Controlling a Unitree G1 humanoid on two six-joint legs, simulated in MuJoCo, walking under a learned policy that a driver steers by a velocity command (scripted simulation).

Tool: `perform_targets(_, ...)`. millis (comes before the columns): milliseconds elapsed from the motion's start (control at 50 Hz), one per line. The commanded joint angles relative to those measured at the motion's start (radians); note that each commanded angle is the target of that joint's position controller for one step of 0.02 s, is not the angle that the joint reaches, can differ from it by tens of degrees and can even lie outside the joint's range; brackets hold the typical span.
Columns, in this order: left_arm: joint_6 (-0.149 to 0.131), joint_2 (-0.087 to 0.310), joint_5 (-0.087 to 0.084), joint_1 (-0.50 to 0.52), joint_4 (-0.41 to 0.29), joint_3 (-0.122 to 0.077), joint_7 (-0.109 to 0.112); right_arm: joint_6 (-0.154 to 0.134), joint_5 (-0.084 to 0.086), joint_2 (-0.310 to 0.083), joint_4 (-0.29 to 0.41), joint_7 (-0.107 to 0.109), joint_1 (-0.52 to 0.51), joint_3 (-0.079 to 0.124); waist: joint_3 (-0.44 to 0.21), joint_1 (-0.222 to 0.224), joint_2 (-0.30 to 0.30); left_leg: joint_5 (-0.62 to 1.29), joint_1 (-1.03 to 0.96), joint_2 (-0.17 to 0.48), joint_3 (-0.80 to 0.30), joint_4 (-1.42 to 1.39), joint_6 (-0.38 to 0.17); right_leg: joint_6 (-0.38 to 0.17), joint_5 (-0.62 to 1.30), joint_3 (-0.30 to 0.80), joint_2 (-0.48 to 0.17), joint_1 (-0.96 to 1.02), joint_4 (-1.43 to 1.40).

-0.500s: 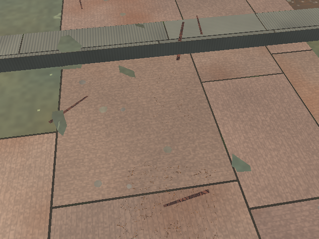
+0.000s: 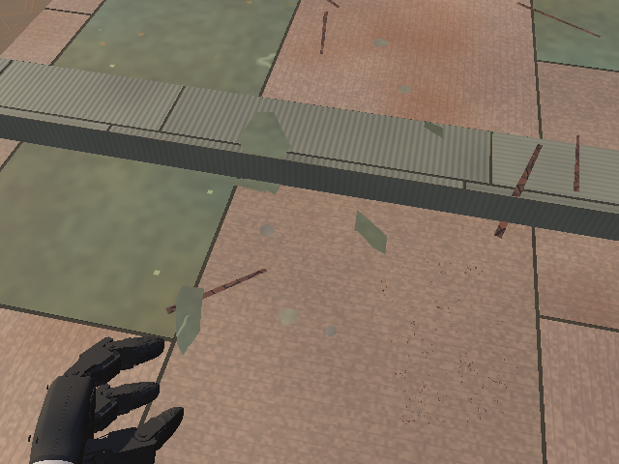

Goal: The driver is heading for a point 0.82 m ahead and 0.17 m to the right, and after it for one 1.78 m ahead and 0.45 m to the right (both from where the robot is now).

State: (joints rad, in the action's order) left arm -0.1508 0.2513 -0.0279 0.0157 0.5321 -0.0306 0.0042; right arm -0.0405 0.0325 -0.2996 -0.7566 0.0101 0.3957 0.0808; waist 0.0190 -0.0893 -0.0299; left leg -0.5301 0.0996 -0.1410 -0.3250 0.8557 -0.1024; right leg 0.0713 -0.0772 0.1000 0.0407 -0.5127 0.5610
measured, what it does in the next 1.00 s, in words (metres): walks ahead, turning right: left foot, then right foot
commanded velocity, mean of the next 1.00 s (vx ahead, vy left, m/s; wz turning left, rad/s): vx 0.90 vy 0.00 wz -0.46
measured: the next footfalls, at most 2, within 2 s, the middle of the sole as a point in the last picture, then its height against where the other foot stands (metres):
left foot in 0.36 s outside the picture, level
right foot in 0.78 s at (377, 315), level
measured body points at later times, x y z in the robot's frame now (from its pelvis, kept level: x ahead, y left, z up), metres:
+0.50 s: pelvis +0.41 +0.01 +0.02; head +0.41 +0.01 +0.47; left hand +0.51 +0.27 -0.10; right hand +0.51 -0.28 -0.07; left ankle +0.42 +0.14 -0.71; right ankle +0.31 -0.11 -0.60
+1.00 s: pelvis +0.77 -0.15 +0.03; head +0.80 -0.18 +0.47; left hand +1.00 +0.02 -0.08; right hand +0.80 -0.47 -0.06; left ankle +0.93 -0.03 -0.62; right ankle +0.77 -0.20 -0.71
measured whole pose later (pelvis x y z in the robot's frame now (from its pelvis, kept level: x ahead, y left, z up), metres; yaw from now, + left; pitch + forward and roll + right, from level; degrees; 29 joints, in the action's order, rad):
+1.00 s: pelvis +0.77 -0.15 +0.03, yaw -33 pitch +0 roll +0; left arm -0.07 0.28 0.01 -0.26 0.69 -0.02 -0.03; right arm -0.09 0.00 -0.30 -0.66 0.01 0.08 0.02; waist 0.11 0.04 -0.03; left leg -0.30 0.66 0.10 -0.08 1.12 0.04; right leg -0.13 -0.19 -0.01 0.14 -0.26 0.46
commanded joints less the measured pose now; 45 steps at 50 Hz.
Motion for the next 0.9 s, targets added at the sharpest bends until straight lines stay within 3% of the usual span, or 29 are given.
perform_targets(20,0.007,0.201,0.029,-0.426,0.035,-0.086,-0.013,-0.024,0.048,-0.006,0.107,-0.001,0.071,-0.044,-0.35,0.19,0.424,0.086,0.786,0.117,0.127,0.634,0.034,-0.3,-0.883,0.916,-0.447,0.99,-0.289)
perform_targets(40,0.021,0.131,0.027,-0.42,0.057,-0.071,-0.008,-0.024,0.019,-0.049,0.116,-0.006,-0.05,-0.04,-0.199,0.219,0.262,0.148,0.803,0.133,0.168,0.636,0.03,-0.271,-0.731,0.722,-0.381,0.862,-0.284)
perform_targets(60,0.031,0.134,0.039,-0.427,0.09,-0.068,-0.011,-0.033,-0.009,-0.045,0.141,-0.011,-0.161,-0.041,-0.095,0.218,0.074,0.164,0.766,0.148,0.193,0.594,0.028,-0.263,-0.512,0.572,-0.319,0.714,-0.293)
perform_targets(80,0.032,0.134,0.044,-0.424,0.115,-0.065,-0.018,-0.048,-0.032,-0.03,0.176,-0.013,-0.253,-0.042,-0.028,0.204,0.032,0.168,0.746,0.161,0.188,0.516,0.021,-0.27,-0.374,0.486,-0.274,0.611,-0.295)
perform_targets(100,0.029,0.109,0.047,-0.407,0.133,-0.052,-0.023,-0.054,-0.026,-0.006,0.192,-0.022,-0.263,-0.047,0.001,0.156,0.067,0.169,0.703,0.188,0.183,0.45,0.015,-0.277,-0.306,0.432,-0.246,0.531,-0.31)
perform_targets(140,0.032,0.053,0.015,-0.395,0.151,-0.031,-0.036,-0.057,-0.023,0.012,0.2,-0.028,-0.262,-0.056,0.021,0.106,0.116,0.149,0.656,0.212,0.21,0.304,0.027,-0.296,-0.213,0.386,-0.206,0.451,-0.34)
perform_targets(200,0.034,0.147,-0.01,-0.35,0.143,-0.058,-0.018,-0.081,-0.045,0.009,0.233,-0.045,-0.333,-0.075,0.065,0.081,0.089,0.285,0.526,0.228,0.225,-0.014,0.071,-0.309,-0.147,0.321,-0.209,0.282,-0.381)
perform_targets(240,0.035,0.209,-0.013,-0.352,0.14,-0.077,-0.011,-0.095,-0.039,-0.014,0.235,-0.056,-0.374,-0.072,0.054,0.086,0.086,0.456,0.276,0.177,0.267,-0.147,0.095,-0.291,-0.127,0.27,-0.2,0.124,-0.422)
perform_targets(300,0.041,0.192,-0.021,-0.423,0.166,-0.067,-0.011,-0.093,-0.015,-0.078,0.227,-0.041,-0.365,-0.04,0.047,0.066,0.096,0.483,0.091,0.153,0.267,-0.255,0.097,-0.249,-0.089,0.25,-0.202,0.133,-0.378)
perform_targets(340,0.048,0.179,-0.008,-0.452,0.18,-0.056,-0.014,-0.092,-0.016,-0.135,0.2,-0.022,-0.221,0.0,-0.062,-0.03,0.083,0.417,-0.136,0.14,0.291,-0.286,0.068,-0.189,0.164,0.173,-0.129,0.135,-0.08)
perform_targets(360,0.047,0.147,0.013,-0.425,0.155,-0.041,-0.016,-0.088,-0.026,-0.177,0.17,-0.007,-0.015,0.021,-0.2,-0.135,0.043,0.302,-0.404,0.262,0.179,-0.26,0.024,-0.145,0.107,0.124,-0.084,-0.025,0.235)
perform_targets(380,0.038,0.012,-0.014,-0.54,0.129,-0.003,-0.007,-0.075,-0.051,-0.257,0.143,-0.007,0.11,0.033,-0.388,-0.083,-0.242,-0.095,-0.628,0.54,-0.321,-0.412,-0.103,-0.111,-0.406,0.055,-0.003,-0.243,0.621)
perform_targets(400,0.039,0.052,-0.057,-0.54,0.119,-0.002,0.005,-0.071,-0.037,-0.226,0.13,-0.017,0.101,0.03,-0.357,-0.071,-0.31,-0.343,-0.57,0.579,-0.595,-0.571,-0.14,-0.112,-0.394,0.051,-0.048,-0.387,0.815)
perform_targets(420,0.048,0.093,-0.06,-0.441,0.115,-0.013,0.011,-0.068,-0.022,-0.157,0.121,-0.013,0.042,0.015,-0.176,-0.071,-0.212,-0.268,-0.456,0.556,-0.462,-0.587,-0.121,-0.107,-0.319,0.019,-0.092,-0.476,0.891)
perform_targets(460,0.068,0.091,-0.017,-0.346,0.111,-0.018,0.007,-0.059,-0.046,-0.069,0.092,-0.012,-0.037,-0.007,-0.025,-0.011,-0.064,0.064,-0.217,0.485,-0.164,-0.586,-0.092,-0.107,-0.238,-0.005,-0.164,-0.421,0.852)
perform_targets(480,0.085,0.068,-0.013,-0.334,0.103,-0.02,-0.002,-0.061,-0.06,-0.035,0.08,-0.014,-0.087,-0.014,0.029,0.036,-0.072,0.16,-0.108,0.454,-0.056,-0.613,-0.079,-0.108,-0.222,0.01,-0.191,-0.377,0.819)
perform_targets(520,0.12,0.026,-0.025,-0.31,0.083,-0.011,-0.016,-0.067,-0.045,-0.005,0.065,-0.017,-0.166,-0.015,0.083,0.095,-0.091,0.307,0.009,0.454,0.103,-0.665,-0.059,-0.103,-0.244,0.02,-0.235,-0.348,0.768)
perform_targets(600,0.131,0.045,0.0,-0.246,0.041,-0.005,-0.039,-0.086,-0.037,-0.08,0.057,0.003,-0.248,0.008,0.107,0.147,-0.022,0.464,0.087,0.4,0.386,-0.749,-0.02,-0.092,0.004,-0.021,-0.241,-0.281,0.567)
perform_targets(660,0.119,0.068,0.004,-0.128,0.024,-0.008,-0.066,-0.087,-0.032,-0.152,0.033,0.004,-0.193,0.025,0.118,0.101,0.065,0.564,0.052,0.349,0.526,-0.78,0.019,-0.137,0.191,-0.144,-0.175,-0.113,0.298)
perform_targets(700,0.116,0.119,-0.005,-0.132,0.019,-0.03,-0.073,-0.075,-0.034,-0.22,0.027,-0.002,-0.161,0.038,0.065,0.124,0.011,1.049,-0.067,0.356,0.553,-0.673,0.033,-0.171,0.156,-0.236,-0.081,0.005,0.239)
perform_targets(740,0.131,0.201,-0.025,-0.292,0.043,-0.068,-0.07,-0.045,-0.024,-0.279,0.038,-0.004,-0.162,0.054,-0.046,0.237,-0.083,1.518,-0.15,0.383,0.56,-0.366,0.038,-0.214,-0.014,-0.286,0.004,0.19,0.255)
perform_targets(760,0.14,0.271,-0.012,-0.51,0.104,-0.104,-0.064,-0.037,-0.016,-0.277,0.058,-0.004,-0.191,0.053,-0.139,0.338,-0.07,1.561,-0.052,0.37,0.543,-0.073,0.048,-0.255,-0.004,-0.268,0.037,0.464,0.197)
perform_targets(780,0.151,0.311,-0.01,-0.61,0.153,-0.122,-0.044,-0.051,-0.018,-0.186,0.052,-0.004,-0.168,0.026,-0.135,0.355,0.089,0.873,0.208,0.263,0.522,0.314,0.111,-0.288,0.116,-0.14,0.004,0.732,0.111)
perform_targets(800,0.144,0.39,0.009,-0.475,0.106,-0.111,-0.038,-0.087,-0.054,-0.007,0.104,-0.02,-0.043,-0.028,-0.148,0.138,0.499,-0.099,0.584,0.055,0.421,0.775,0.164,-0.433,0.407,0.287,-0.162,0.893,0.084)
perform_targets(820,0.118,0.367,0.042,-0.443,0.023,-0.106,-0.048,-0.125,-0.031,-0.104,0.146,-0.027,-0.004,-0.035,-0.443,0.155,0.353,-0.083,0.677,0.058,0.18,0.847,0.127,-0.56,-0.004,0.714,-0.335,0.988,-0.145)
perform_targets(840,0.1,0.319,0.03,-0.423,0.007,-0.102,-0.054,-0.136,-0.006,-0.188,0.17,-0.02,-0.177,-0.018,-0.338,0.203,0.144,0.022,0.664,0.102,0.164,0.741,0.099,-0.487,-0.07,0.717,-0.311,0.849,-0.249)
perform_targets(860,0.081,0.294,0.023,-0.345,0.017,-0.092,-0.054,-0.128,0.001,-0.163,0.175,-0.008,-0.207,-0.022,-0.167,0.13,-0.008,0.097,0.665,0.148,0.194,0.616,0.099,-0.44,0.008,0.609,-0.304,0.644,-0.265)
perform_targets(880,0.069,0.246,0.025,-0.268,0.011,-0.075,-0.051,-0.106,-0.015,-0.154,0.138,0.005,-0.178,-0.027,-0.119,0.084,-0.076,0.13,0.584,0.204,0.204,0.558,0.114,-0.416,0.194,0.495,-0.295,0.487,-0.237)
perform_targets(900,0.065,0.224,0.042,-0.22,0.007,-0.066,-0.043,-0.08,-0.019,-0.168,0.109,0.006,-0.123,-0.02,-0.098,0.053,-0.055,0.145,0.487,0.246,0.209,0.512,0.127,-0.401,0.369,0.386,-0.289,0.351,-0.222)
